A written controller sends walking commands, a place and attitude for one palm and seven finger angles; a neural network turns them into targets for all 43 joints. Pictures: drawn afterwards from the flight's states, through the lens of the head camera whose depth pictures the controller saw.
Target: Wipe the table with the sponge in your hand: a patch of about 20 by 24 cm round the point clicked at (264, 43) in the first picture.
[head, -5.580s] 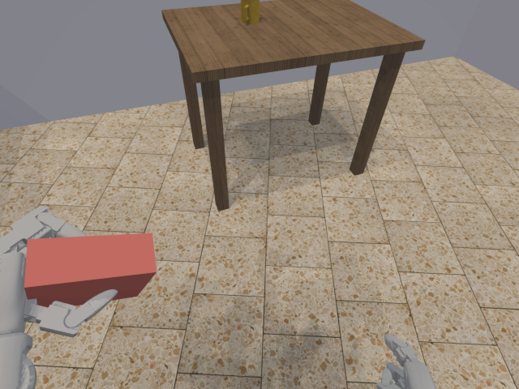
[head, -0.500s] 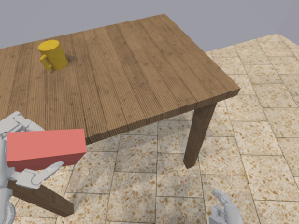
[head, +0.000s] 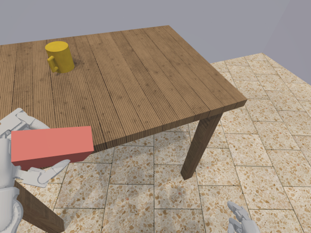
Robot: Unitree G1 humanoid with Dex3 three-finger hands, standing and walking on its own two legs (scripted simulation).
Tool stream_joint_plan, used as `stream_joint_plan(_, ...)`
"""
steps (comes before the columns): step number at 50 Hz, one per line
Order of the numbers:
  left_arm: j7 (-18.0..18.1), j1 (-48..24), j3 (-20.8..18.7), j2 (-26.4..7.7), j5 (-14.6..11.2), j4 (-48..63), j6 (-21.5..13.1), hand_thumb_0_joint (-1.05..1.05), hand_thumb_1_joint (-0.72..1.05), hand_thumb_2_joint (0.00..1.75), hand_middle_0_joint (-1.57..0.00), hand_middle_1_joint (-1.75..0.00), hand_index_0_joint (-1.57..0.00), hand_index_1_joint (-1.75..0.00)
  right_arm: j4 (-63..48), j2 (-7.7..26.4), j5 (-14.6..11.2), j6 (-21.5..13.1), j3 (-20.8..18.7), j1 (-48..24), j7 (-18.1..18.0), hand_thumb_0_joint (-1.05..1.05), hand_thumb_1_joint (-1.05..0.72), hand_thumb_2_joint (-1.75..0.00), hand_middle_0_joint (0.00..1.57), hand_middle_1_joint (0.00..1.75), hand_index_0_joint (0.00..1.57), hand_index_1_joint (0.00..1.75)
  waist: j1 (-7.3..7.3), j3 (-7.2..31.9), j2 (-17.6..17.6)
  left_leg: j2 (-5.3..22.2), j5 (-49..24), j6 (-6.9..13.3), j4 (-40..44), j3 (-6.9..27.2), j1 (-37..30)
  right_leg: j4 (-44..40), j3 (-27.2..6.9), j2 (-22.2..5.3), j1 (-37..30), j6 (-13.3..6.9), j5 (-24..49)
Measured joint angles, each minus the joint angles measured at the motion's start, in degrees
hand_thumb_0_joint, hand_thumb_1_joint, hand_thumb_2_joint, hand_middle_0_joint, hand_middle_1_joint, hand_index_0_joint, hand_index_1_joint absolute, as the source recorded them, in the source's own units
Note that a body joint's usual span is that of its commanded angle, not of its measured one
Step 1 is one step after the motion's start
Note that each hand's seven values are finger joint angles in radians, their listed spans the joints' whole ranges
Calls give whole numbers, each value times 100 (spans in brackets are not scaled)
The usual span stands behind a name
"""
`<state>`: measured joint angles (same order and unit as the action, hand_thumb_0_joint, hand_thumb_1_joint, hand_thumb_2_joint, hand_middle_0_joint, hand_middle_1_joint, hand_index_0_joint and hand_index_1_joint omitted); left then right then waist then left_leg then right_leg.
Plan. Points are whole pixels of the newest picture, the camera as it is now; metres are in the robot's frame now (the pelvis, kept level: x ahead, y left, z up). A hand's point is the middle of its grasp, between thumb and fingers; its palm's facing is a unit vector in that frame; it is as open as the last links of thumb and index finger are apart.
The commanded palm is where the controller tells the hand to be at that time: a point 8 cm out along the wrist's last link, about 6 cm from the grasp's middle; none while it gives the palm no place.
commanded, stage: come to a stop and stand still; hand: left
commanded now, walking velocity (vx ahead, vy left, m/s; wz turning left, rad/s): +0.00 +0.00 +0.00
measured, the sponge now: (65, 147) +0.24 +0.21 +0.15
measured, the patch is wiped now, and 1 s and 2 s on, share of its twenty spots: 0.00 0.00 0.00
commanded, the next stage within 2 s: look again from close up in 0.34 s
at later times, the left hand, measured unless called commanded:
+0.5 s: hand (28, 152) +0.22 +0.26 +0.16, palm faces +0.47 -0.81 -0.34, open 9.4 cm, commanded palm +0.15 +0.29 +0.18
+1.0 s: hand (45, 155) +0.21 +0.23 +0.16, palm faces +0.45 -0.81 -0.37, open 9.4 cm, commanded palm +0.16 +0.27 +0.18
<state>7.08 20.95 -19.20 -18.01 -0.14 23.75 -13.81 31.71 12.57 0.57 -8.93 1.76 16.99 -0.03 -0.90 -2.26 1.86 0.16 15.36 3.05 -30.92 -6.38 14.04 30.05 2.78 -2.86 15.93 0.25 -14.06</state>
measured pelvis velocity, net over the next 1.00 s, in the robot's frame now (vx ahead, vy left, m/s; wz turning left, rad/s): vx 0.01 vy -0.02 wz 0.05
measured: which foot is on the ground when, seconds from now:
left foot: down 0.00-1.00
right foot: down 0.00-1.00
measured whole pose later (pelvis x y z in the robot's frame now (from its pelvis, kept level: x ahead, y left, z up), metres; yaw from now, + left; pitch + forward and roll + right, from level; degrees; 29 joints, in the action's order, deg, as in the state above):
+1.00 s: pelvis +0.01 -0.02 +0.00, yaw +3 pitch -1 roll -1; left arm 8.4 26.6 -17.9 -18.3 -2.4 24.1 -9.0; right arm 33.8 13.5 0.9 -4.8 0.3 12.5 -3.6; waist -0.1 -0.6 -2.5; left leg 0.8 14.6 1.4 -28.7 -2.5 12.9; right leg 25.1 2.9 0.0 12.5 -0.3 -11.3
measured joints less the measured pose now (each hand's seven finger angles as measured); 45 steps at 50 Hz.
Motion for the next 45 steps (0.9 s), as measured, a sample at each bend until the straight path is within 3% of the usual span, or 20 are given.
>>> stream_joint_plan(4,-138,305,196,-131,117,17,162,-1,-43,102,-81,-138,-81,-138,31,-260,93,42,126,-91,-81,1,-90,-90,20,30,20,30,122,-111,86,-150,-145,94,214,-45,-83,-157,-223,-27,-46,-2,235)
stream_joint_plan(10,-32,263,-264,-446,-5,180,237,-1,-43,102,-81,-138,-81,-138,106,-375,156,52,216,-294,-103,1,-90,-90,20,30,20,30,20,-222,-17,-234,-257,140,374,-26,-122,-333,-294,-47,-114,-36,326)
stream_joint_plan(14,63,135,-340,-260,-62,221,187,-1,-43,102,-81,-138,-81,-138,205,-286,141,98,177,-453,-89,1,-90,-90,20,30,20,30,-111,-161,-120,-289,-299,135,480,6,-173,-429,-334,-61,-172,1,396)
stream_joint_plan(20,98,21,-74,95,-24,-81,296,-1,-43,102,-80,-139,-80,-138,211,-167,93,237,55,-673,-149,1,-90,-90,20,30,20,30,-215,-61,-201,-296,-326,99,593,42,-255,-511,-336,-54,-247,121,431)
stream_joint_plan(25,90,16,60,116,-27,-165,444,-1,-43,102,-80,-139,-80,-138,100,-124,75,295,-1,-799,-201,1,-90,-90,20,30,20,30,-141,-85,-211,-201,-305,36,565,130,-268,-584,-244,30,-328,200,443)
stream_joint_plan(32,85,336,22,-41,-151,180,414,-1,-43,102,-80,-139,-80,-138,13,-22,59,320,-73,-797,-236,1,-90,-90,20,30,20,30,0,-64,-276,-19,-221,-92,427,273,-192,-690,-95,207,-391,58,447)
stream_joint_plan(45,117,472,79,3,-222,-14,496,-1,-43,102,-80,-139,-80,-138,192,103,20,416,-146,-543,-341,1,-90,-90,20,30,20,30,23,69,-407,65,-251,-185,480,368,-216,-767,0,294,-448,-42,455)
